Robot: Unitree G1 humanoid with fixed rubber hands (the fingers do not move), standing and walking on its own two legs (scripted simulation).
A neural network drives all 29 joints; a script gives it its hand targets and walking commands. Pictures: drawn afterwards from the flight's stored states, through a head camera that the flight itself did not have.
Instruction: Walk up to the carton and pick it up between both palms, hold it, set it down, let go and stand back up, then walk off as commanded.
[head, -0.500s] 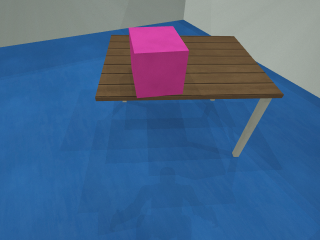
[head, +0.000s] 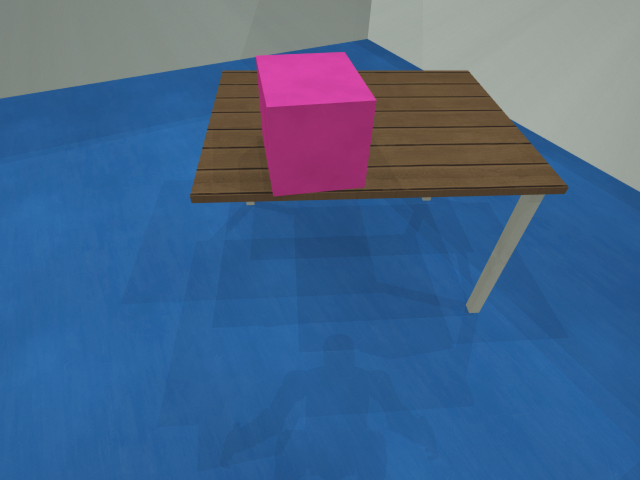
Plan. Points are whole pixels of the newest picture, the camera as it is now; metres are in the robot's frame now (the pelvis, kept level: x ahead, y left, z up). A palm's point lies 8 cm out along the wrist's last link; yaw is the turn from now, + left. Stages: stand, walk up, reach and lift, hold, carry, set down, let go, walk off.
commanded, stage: stand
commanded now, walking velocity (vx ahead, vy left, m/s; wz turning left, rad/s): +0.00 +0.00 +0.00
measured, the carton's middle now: (310, 121) +0.99 +0.04 -0.02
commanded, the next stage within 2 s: none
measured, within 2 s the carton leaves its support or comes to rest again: neither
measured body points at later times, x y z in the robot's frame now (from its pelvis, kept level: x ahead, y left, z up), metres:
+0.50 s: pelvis +0.00 -0.01 +0.00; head +0.01 +0.00 +0.45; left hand +0.08 +0.29 -0.13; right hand +0.07 -0.32 -0.12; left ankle +0.03 +0.12 -0.75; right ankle +0.00 -0.15 -0.75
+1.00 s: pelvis +0.01 -0.01 +0.00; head +0.01 +0.01 +0.45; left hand +0.07 +0.29 -0.14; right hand +0.08 -0.31 -0.12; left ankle +0.03 +0.12 -0.75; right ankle +0.00 -0.15 -0.75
